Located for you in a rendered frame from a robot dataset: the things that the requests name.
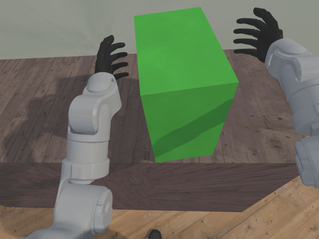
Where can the left robot forearm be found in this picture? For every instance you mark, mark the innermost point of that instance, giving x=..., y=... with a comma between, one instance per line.
x=89, y=122

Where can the robot right hand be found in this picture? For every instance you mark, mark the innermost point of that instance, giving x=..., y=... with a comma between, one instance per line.
x=269, y=33

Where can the right robot forearm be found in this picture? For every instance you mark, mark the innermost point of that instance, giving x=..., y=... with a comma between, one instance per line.
x=297, y=71

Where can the robot left hand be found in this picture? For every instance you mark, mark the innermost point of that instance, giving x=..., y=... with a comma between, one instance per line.
x=104, y=59

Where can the robot left upper arm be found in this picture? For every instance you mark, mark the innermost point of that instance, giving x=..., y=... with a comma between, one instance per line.
x=82, y=212

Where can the robot right upper arm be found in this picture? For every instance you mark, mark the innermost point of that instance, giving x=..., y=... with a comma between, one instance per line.
x=307, y=160

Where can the pedestal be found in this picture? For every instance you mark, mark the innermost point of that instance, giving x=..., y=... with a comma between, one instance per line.
x=254, y=155

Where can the carton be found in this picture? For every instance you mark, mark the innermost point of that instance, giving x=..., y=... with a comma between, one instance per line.
x=186, y=82

